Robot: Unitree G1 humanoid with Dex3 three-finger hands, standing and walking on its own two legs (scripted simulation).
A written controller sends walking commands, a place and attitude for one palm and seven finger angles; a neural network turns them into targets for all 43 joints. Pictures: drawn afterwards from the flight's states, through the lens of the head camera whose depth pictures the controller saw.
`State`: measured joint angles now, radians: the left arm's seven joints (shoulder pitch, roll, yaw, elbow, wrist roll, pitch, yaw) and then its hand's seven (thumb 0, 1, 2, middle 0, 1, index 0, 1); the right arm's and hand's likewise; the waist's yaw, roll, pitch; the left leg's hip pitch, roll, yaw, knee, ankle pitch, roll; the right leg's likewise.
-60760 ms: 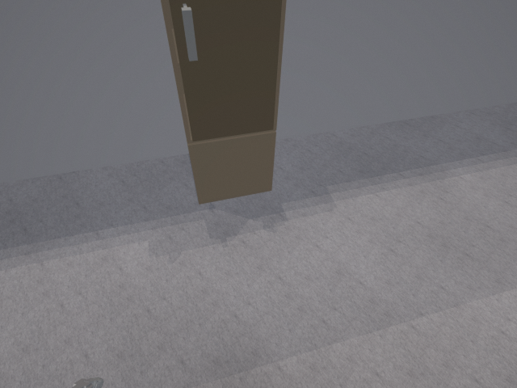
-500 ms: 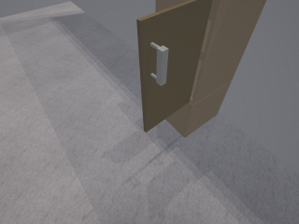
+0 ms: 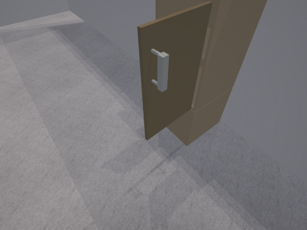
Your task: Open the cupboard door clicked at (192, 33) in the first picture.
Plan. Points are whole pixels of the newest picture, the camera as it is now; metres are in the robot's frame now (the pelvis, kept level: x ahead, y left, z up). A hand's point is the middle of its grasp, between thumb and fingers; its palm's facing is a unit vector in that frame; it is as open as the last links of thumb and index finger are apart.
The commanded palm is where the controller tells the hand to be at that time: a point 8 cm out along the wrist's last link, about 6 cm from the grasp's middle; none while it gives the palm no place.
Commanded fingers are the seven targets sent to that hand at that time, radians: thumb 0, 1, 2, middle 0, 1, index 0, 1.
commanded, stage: let the arm hang, fingers relaxed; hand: left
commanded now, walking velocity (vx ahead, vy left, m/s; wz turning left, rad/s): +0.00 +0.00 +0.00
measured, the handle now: (158, 70) +0.62 +0.02 +0.09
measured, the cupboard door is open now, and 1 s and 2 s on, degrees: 93 93 93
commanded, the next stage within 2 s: look to check the result in 0.04 s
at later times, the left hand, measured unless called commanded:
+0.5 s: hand out of the picture +0.00 +0.17 -0.17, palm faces +0.05 -0.98 -0.20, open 7.4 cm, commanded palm none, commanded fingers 0.00 0.90 0.90 -0.20 -0.30 -0.20 -0.30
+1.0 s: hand out of the picture +0.04 +0.20 -0.17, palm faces +0.03 -0.97 -0.24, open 7.4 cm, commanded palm none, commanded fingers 0.00 0.90 0.90 -0.20 -0.30 -0.20 -0.30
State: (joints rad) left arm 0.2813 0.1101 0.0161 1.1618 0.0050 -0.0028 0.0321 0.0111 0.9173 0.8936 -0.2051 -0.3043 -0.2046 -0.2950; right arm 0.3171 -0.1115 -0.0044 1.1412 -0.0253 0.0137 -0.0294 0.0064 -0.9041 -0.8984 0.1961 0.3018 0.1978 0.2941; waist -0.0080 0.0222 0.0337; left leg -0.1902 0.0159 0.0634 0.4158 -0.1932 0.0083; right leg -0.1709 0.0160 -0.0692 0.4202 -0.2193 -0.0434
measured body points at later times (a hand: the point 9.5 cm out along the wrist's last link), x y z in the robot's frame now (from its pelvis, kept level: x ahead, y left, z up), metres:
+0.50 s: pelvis +0.00 +0.00 +0.00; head +0.02 -0.01 +0.45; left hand +0.00 +0.22 -0.16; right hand -0.01 -0.21 -0.17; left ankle +0.02 +0.11 -0.74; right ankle +0.01 -0.09 -0.74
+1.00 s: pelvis +0.02 +0.00 +0.00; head +0.03 -0.01 +0.45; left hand +0.04 +0.25 -0.15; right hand +0.04 -0.24 -0.16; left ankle +0.02 +0.11 -0.74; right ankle +0.01 -0.09 -0.74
